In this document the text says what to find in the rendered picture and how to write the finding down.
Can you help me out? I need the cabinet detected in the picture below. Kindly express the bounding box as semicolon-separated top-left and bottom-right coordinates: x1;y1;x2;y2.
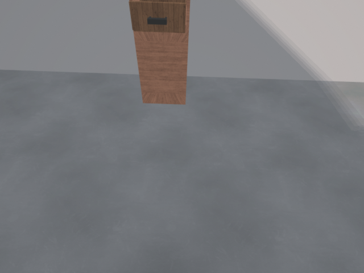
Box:
129;0;190;105

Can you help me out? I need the handle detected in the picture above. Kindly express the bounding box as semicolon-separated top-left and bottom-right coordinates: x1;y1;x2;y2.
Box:
147;16;167;25

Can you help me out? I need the drawer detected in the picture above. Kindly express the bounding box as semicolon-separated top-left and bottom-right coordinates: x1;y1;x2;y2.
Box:
129;0;186;33

